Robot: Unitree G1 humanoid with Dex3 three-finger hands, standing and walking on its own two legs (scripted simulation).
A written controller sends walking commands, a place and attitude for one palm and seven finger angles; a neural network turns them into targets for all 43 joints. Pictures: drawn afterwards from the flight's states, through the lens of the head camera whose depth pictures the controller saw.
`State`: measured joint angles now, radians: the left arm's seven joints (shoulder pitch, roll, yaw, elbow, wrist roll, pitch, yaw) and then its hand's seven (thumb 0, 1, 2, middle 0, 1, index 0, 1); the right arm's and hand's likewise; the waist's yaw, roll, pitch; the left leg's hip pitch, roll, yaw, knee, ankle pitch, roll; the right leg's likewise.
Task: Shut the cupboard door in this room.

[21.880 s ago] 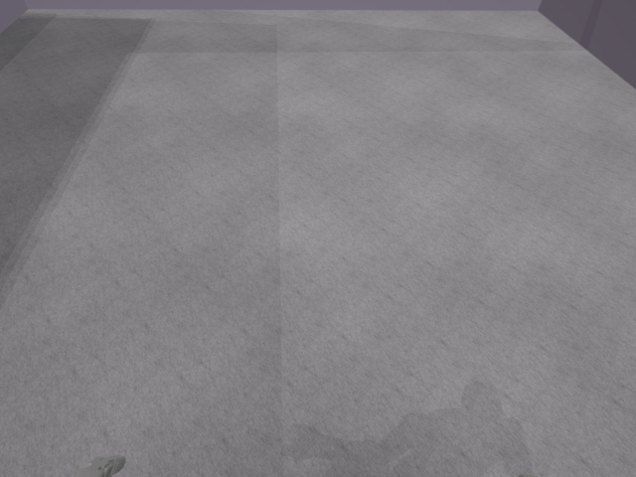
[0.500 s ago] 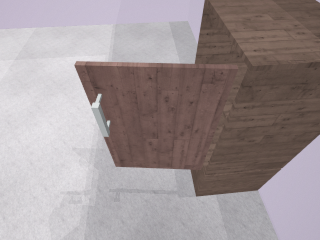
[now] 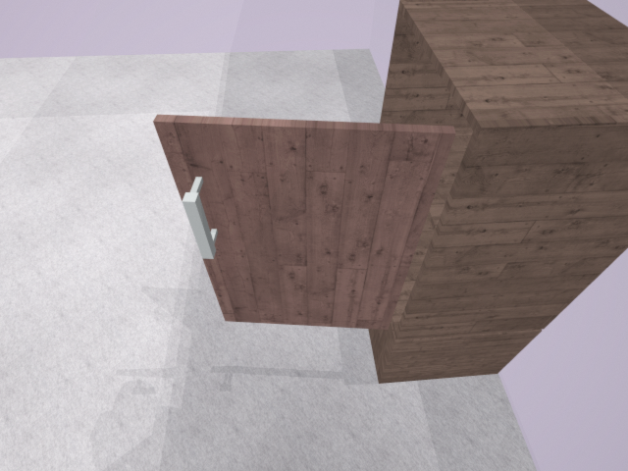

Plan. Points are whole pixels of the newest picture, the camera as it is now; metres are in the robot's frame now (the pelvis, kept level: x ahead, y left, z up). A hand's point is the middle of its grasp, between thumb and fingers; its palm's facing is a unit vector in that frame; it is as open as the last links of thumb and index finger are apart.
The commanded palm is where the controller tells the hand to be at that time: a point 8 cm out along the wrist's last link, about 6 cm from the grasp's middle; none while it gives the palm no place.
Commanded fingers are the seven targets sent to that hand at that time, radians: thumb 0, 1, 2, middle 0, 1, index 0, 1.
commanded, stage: look again from close up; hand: left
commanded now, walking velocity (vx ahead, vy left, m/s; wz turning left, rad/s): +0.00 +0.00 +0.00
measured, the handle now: (203, 219) +0.49 +0.22 +0.00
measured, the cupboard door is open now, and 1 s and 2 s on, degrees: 82 82 82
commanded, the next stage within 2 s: raise the hand and make a fist in 0.46 s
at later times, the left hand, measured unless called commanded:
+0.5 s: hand out of the picture +0.01 +0.17 -0.18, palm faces +0.02 -0.98 -0.18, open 7.4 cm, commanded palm none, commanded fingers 0.00 0.90 0.90 -0.20 -0.30 -0.20 -0.30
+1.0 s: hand (190, 467) +0.14 +0.17 -0.08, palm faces +0.02 -1.00 +0.02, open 6.1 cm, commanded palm +0.13 +0.22 -0.05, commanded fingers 0.00 0.90 0.90 -0.60 -0.74 -0.60 -0.74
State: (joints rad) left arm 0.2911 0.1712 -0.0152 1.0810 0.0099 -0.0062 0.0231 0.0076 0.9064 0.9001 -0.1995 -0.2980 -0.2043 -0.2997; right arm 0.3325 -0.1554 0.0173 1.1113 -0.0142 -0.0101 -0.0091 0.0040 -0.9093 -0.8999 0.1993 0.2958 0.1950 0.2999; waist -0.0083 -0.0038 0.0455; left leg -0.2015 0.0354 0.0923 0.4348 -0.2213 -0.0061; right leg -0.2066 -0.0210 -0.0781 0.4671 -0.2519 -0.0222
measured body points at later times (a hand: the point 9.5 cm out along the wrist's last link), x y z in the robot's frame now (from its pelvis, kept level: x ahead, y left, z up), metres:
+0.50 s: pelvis +0.01 +0.00 +0.00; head +0.03 +0.00 +0.45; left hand +0.01 +0.22 -0.16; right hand +0.02 -0.22 -0.16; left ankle +0.01 +0.12 -0.74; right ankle +0.00 -0.10 -0.74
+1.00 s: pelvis -0.03 -0.01 -0.10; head +0.02 +0.01 +0.35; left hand +0.14 +0.22 -0.08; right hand +0.21 -0.25 -0.13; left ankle +0.01 +0.12 -0.74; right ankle +0.00 -0.10 -0.74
